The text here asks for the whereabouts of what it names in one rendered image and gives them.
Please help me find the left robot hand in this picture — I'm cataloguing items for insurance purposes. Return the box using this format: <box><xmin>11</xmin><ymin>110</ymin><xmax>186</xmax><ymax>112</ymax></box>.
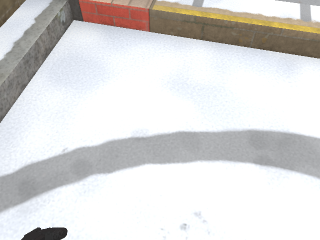
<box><xmin>21</xmin><ymin>227</ymin><xmax>68</xmax><ymax>240</ymax></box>

